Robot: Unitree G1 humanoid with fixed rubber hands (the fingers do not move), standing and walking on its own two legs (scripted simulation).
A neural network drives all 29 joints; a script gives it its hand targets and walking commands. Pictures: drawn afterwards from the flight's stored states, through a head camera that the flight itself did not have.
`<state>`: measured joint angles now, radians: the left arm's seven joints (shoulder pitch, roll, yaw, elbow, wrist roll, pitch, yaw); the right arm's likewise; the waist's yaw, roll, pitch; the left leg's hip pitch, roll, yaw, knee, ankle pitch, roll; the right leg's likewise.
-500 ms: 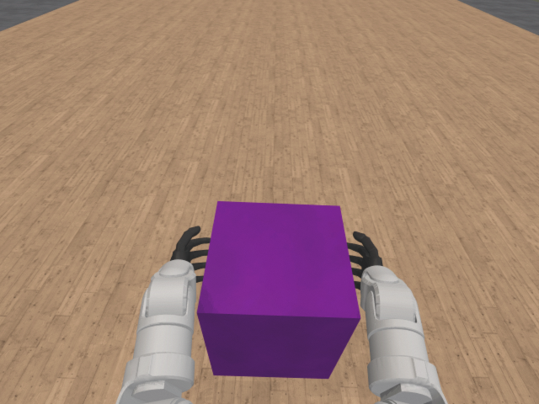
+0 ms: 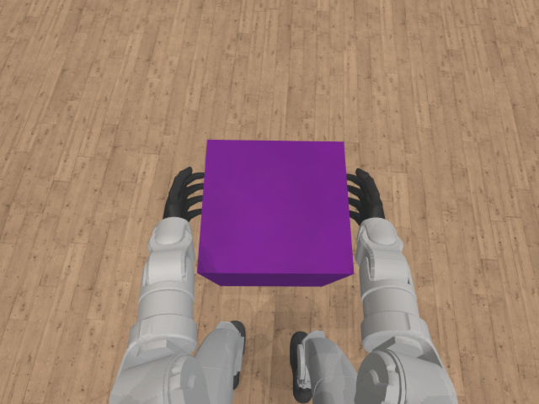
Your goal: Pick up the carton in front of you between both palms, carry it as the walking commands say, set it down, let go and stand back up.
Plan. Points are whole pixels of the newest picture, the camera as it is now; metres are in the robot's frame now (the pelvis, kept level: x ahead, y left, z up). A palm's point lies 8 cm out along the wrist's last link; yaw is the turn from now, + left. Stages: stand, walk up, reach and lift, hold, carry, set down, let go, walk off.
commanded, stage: set down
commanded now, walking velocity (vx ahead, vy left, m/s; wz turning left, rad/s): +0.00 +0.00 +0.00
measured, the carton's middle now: (273, 224) +0.37 +0.02 -0.13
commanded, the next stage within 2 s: none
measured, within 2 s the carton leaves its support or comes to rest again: rests again in 1.88 s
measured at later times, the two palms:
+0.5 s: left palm (189, 212) +0.40 +0.19 -0.20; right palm (336, 209) +0.43 -0.11 -0.20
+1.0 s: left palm (197, 217) +0.44 +0.20 -0.36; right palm (314, 208) +0.48 -0.09 -0.36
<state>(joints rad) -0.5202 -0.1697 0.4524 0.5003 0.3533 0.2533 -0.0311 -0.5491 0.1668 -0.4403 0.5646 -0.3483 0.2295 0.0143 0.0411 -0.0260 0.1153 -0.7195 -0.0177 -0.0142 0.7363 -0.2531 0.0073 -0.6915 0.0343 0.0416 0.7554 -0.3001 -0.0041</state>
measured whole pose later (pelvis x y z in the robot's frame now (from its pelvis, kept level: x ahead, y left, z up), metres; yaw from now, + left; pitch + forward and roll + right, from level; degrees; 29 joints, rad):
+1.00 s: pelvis -0.05 +0.00 -0.25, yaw -2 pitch +46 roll -1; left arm -1.12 0.03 0.53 0.60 0.23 0.34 0.02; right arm -1.21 -0.04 -0.41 0.74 -0.20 0.31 -0.08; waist 0.09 -0.06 -0.01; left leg -2.07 -0.01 -0.02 1.75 -0.49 -0.01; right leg -2.03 0.08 0.01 1.77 -0.54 0.01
